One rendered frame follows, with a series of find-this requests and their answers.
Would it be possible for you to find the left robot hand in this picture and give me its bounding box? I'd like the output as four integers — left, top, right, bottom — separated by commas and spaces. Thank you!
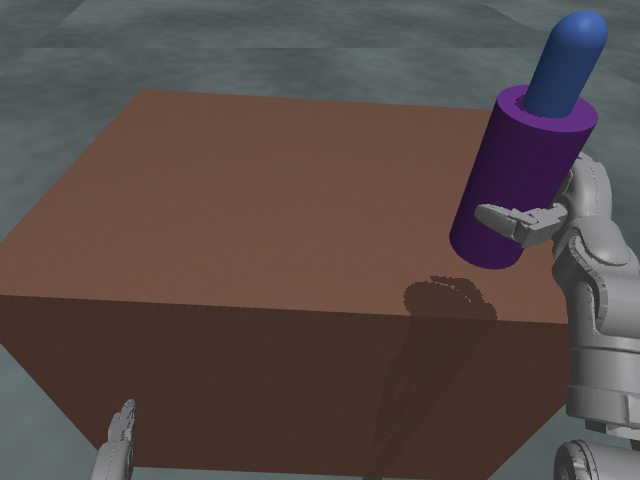
88, 399, 136, 480

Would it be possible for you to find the right robot arm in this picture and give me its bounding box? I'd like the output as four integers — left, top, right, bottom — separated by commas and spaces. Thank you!
552, 216, 640, 480

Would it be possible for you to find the bottle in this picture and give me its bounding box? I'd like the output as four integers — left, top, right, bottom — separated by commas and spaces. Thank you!
449, 11, 608, 270

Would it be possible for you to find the right robot hand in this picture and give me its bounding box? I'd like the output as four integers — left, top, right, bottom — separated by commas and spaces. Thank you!
474, 151, 612, 249

